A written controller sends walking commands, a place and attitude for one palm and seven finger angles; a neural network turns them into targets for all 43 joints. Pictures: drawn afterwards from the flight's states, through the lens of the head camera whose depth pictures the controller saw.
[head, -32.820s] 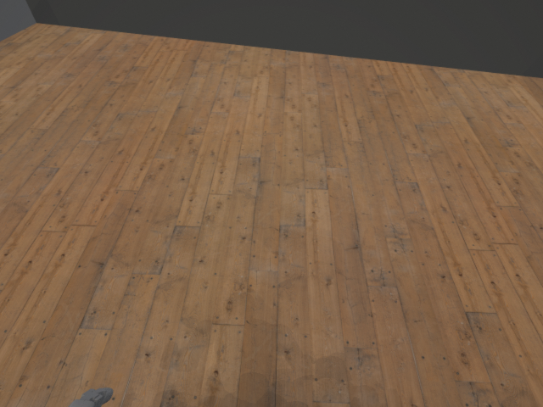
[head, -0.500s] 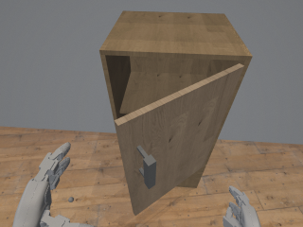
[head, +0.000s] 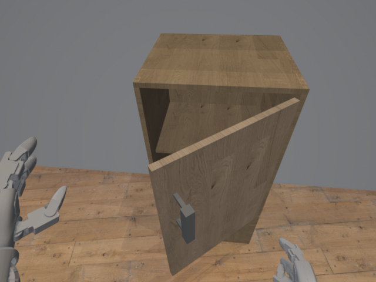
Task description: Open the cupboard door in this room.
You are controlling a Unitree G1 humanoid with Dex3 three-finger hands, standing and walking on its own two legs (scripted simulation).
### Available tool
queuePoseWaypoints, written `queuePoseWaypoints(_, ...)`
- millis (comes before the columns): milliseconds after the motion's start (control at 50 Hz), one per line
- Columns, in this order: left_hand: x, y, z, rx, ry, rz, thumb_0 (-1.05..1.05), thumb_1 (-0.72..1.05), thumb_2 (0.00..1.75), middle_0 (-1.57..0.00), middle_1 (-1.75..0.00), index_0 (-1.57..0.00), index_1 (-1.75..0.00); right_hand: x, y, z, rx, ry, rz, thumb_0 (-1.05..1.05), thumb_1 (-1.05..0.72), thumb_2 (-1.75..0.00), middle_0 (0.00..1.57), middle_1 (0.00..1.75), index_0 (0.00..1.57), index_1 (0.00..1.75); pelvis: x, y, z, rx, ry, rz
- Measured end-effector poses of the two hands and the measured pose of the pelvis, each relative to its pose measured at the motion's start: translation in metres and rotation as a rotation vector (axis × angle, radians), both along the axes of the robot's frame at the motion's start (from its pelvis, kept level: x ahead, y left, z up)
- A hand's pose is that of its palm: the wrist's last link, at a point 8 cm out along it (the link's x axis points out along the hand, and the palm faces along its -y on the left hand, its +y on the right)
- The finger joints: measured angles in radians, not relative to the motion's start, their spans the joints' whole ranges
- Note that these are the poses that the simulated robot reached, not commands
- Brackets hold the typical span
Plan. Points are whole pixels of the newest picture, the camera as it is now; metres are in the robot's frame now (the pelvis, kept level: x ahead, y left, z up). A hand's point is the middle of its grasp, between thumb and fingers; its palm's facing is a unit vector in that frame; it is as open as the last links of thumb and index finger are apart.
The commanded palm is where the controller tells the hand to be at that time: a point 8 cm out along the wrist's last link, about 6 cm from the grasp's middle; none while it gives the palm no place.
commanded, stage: draw the hand back to the body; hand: left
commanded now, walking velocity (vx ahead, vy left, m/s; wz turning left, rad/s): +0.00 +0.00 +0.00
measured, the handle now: (183, 218) +0.27 +0.05 -0.01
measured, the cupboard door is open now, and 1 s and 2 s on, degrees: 39 39 39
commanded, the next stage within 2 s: step back with the hand held close in 0.44 s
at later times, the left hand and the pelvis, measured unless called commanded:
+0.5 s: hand (47, 203) +0.17 +0.24 +0.18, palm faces +0.48 -0.78 -0.39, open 7.5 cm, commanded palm +0.13 +0.27 +0.19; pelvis -0.01 -0.03 +0.01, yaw +0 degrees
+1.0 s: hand (35, 209) +0.17 +0.26 +0.17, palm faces +0.37 -0.77 -0.52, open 7.4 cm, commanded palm +0.11 +0.30 +0.19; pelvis -0.04 +0.00 +0.01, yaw -2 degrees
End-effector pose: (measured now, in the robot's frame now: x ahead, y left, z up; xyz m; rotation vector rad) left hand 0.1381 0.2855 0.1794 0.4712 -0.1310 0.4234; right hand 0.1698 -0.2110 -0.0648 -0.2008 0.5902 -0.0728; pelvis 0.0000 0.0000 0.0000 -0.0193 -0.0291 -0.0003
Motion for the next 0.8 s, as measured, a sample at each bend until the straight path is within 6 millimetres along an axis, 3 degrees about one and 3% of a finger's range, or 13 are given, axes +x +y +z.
queuePoseWaypoints(140,-0.001,0.008,0.025,0.040,-0.087,0.047,0.01,0.72,0.82,-0.20,-0.30,-0.20,-0.30,0.002,-0.014,0.004,-0.008,0.006,-0.002,0.01,-0.90,-0.90,0.20,0.30,0.20,0.30,-0.003,-0.008,0.006,0.005,-0.024,-0.002)
queuePoseWaypoints(320,-0.003,-0.010,0.002,-0.035,-0.005,0.027,0.02,0.86,0.88,-0.20,-0.30,-0.21,-0.30,-0.004,-0.027,0.002,-0.010,0.035,-0.011,0.01,-0.90,-0.90,0.20,0.30,0.20,0.30,-0.007,-0.018,0.009,0.010,-0.041,-0.005)
queuePoseWaypoints(520,-0.008,-0.014,0.018,0.011,-0.061,0.041,0.02,0.88,0.89,-0.21,-0.30,-0.21,-0.30,-0.004,-0.031,0.001,0.006,0.027,-0.005,0.01,-0.90,-0.90,0.20,0.30,0.20,0.30,-0.009,-0.026,0.011,0.008,-0.063,-0.001)
queuePoseWaypoints(660,0.000,-0.008,0.014,0.034,-0.051,0.042,0.02,0.88,0.90,-0.21,-0.30,-0.21,-0.30,-0.007,-0.033,0.001,0.007,0.056,-0.004,0.01,-0.90,-0.90,0.20,0.30,0.20,0.30,-0.013,-0.027,0.012,0.000,-0.035,0.001)
queuePoseWaypoints(800,0.007,-0.009,-0.001,0.052,0.035,-0.040,0.02,0.89,0.90,-0.20,-0.30,-0.21,-0.30,-0.028,-0.046,0.002,-0.043,0.127,-0.080,0.01,-0.90,-0.90,0.20,0.30,0.20,0.30,-0.020,-0.016,0.013,0.006,0.010,-0.015)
